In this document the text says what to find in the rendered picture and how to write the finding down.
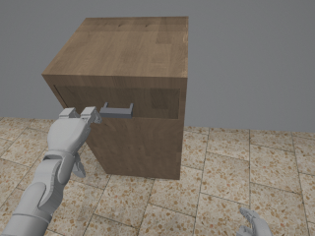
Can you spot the drawer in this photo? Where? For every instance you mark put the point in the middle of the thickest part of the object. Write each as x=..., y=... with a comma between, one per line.
x=161, y=103

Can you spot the cabinet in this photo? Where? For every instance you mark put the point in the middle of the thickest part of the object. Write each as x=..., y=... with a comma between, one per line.
x=129, y=52

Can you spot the right robot hand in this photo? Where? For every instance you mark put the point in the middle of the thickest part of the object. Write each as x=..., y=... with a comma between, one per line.
x=259, y=225

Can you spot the robot left forearm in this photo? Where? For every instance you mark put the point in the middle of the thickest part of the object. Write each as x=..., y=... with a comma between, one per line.
x=43, y=196

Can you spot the handle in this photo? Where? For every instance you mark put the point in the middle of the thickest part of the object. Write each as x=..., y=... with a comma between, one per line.
x=110, y=112

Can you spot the left robot hand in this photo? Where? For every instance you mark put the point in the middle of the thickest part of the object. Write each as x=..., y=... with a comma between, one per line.
x=69, y=132

